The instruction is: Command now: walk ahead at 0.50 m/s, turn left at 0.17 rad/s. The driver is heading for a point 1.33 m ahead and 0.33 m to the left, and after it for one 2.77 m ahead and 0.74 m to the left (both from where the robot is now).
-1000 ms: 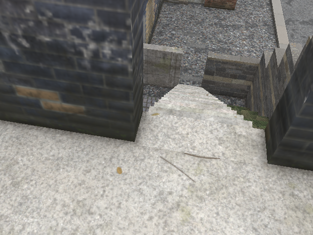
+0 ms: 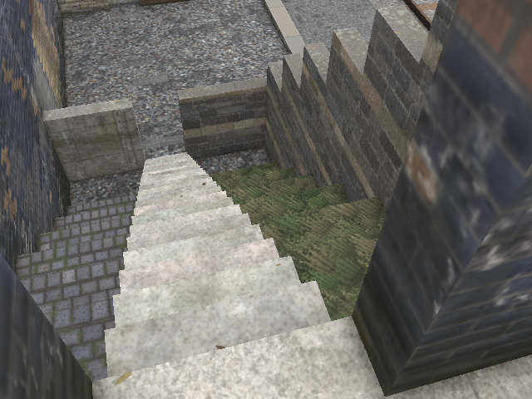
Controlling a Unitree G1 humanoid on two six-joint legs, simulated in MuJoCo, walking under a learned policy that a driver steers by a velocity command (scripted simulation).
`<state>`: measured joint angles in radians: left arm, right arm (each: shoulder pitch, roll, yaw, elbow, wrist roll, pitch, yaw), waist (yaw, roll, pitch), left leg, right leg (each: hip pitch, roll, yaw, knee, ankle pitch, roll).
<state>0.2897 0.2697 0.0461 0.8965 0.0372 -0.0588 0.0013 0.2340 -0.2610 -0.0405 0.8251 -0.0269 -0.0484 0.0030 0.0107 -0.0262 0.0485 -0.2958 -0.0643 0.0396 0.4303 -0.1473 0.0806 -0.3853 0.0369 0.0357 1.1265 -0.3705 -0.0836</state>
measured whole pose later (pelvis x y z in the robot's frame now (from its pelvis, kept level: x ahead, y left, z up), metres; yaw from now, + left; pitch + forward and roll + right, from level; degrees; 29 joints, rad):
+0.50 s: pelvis +0.21 +0.00 +0.00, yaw +16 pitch +0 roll -2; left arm 0.35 0.23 0.05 0.82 0.02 -0.06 0.04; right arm 0.24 -0.27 -0.07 0.69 -0.02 0.00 0.00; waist 0.03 0.04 0.03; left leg -0.64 0.04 -0.02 1.15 -0.31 0.06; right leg -0.16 0.02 -0.12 0.40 -0.24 -0.04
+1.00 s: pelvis +0.36 +0.12 +0.00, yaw +29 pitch -1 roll -5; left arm 0.34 0.26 0.07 0.79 0.01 0.13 0.03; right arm 0.30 -0.24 -0.05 0.75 -0.01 0.00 -0.05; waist 0.02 -0.02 0.14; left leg -0.30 0.00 0.01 0.54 -0.21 0.09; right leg -0.66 0.11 0.16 1.27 -0.35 0.03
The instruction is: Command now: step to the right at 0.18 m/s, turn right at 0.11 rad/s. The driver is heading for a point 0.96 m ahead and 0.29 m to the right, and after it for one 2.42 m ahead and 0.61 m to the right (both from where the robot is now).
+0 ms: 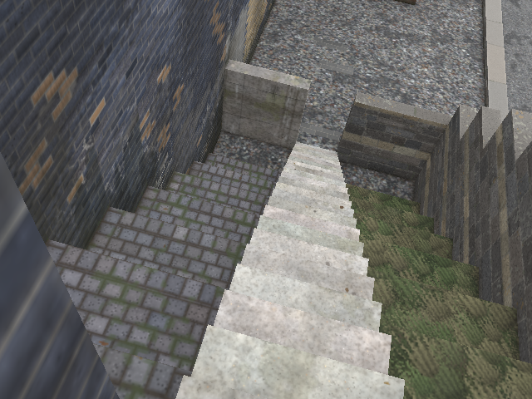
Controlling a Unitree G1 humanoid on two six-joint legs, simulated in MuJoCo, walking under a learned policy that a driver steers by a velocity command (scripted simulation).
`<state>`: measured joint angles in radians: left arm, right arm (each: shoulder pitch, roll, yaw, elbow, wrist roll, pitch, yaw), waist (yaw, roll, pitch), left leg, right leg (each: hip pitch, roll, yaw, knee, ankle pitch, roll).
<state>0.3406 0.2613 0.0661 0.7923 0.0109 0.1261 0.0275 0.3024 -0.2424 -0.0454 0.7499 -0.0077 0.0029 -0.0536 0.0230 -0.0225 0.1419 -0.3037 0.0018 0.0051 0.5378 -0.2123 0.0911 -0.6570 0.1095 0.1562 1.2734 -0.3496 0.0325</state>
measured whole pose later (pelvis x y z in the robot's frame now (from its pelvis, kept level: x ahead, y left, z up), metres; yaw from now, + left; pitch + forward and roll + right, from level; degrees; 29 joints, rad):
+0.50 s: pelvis -0.02 -0.07 -0.01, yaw -14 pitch +1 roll +0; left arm 0.38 0.25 0.04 0.75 0.00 0.10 -0.03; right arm 0.20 -0.29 -0.06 0.75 -0.02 0.07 -0.02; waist 0.03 0.05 -0.02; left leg -0.41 0.10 0.12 0.75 -0.47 -0.02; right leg -0.24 0.02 0.04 0.56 -0.33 -0.04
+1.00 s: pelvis +0.09 -0.10 -0.02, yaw -27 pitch +1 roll +1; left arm 0.24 0.29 0.06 0.74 -0.02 0.09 0.07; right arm 0.38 -0.24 -0.04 0.69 0.01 -0.06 0.01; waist -0.02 -0.02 -0.05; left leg -0.26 -0.08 0.03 0.61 -0.37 0.06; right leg -0.32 0.13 0.23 0.97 -0.44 -0.08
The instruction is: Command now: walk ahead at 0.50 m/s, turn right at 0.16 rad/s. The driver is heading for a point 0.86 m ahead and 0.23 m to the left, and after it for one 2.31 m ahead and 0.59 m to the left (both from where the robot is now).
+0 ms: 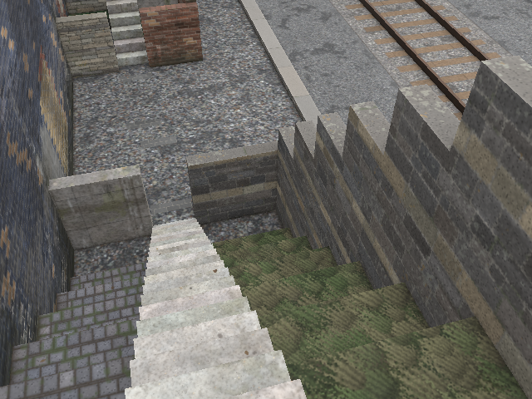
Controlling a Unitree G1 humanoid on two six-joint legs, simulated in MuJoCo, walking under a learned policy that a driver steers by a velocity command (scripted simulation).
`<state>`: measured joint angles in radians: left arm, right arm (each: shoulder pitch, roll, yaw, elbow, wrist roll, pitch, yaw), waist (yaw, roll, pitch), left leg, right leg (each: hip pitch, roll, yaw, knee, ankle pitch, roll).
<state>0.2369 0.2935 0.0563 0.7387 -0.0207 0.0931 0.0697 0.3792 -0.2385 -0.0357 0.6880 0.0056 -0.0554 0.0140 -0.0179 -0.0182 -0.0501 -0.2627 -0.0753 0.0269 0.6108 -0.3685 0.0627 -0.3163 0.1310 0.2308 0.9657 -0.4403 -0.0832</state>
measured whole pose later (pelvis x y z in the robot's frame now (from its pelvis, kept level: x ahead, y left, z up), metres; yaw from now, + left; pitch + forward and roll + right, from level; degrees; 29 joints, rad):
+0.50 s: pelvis +0.18 -0.05 -0.13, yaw +6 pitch -2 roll +4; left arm 0.18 0.28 0.05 0.76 -0.01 -0.07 -0.01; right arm 0.56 -0.17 0.03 0.90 -0.02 -0.04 0.00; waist -0.04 -0.09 0.00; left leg -0.25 -0.10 -0.05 1.42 -0.85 0.08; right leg -0.33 -0.05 0.02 0.41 0.46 -0.03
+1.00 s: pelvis +0.32 +0.03 -0.30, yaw +21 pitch -4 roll -4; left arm 0.44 0.30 0.04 0.82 0.07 -0.09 -0.01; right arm -0.02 -0.35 -0.11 0.74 0.03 0.04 0.07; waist 0.09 -0.02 0.00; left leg -0.65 0.05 -0.12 0.77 0.42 -0.01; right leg -0.21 -0.17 -0.21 1.16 -0.85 0.10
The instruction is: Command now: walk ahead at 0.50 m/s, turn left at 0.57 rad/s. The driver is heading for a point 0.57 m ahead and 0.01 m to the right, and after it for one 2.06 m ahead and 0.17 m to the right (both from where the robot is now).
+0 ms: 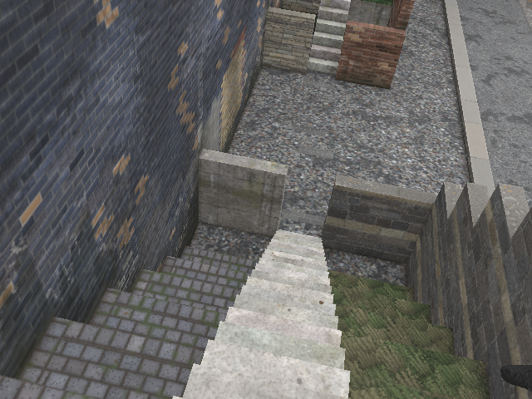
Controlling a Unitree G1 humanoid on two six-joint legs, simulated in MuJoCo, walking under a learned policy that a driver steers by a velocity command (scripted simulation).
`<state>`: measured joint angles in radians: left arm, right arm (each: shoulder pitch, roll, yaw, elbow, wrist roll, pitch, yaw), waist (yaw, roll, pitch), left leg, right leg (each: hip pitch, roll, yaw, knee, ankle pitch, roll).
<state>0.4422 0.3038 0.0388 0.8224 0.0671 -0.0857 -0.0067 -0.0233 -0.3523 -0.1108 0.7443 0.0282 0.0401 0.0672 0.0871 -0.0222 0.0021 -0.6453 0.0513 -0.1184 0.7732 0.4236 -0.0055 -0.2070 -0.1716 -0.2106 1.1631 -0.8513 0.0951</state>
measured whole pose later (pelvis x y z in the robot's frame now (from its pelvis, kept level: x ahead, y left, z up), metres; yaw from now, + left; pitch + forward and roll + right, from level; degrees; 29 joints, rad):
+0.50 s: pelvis +0.23 +0.12 -0.16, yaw +5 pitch -3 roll -1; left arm 0.22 0.24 0.04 0.95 0.02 0.02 0.00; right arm 0.48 -0.17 0.03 1.05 -0.03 -0.05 0.00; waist -0.04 0.00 -0.05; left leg -0.24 -0.16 -0.01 0.97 -0.65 0.15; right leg -0.67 0.09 0.14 0.90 0.32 -0.04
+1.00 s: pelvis +0.44 +0.11 -0.36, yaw -11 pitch -2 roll +2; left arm 0.43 0.18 0.01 1.02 -0.01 -0.01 0.03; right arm 0.24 -0.25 -0.01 0.90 -0.08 0.02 -0.01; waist -0.01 0.03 -0.05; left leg -0.79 0.01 -0.10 1.26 0.05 -0.04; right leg -0.32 0.19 0.13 0.98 -0.59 -0.13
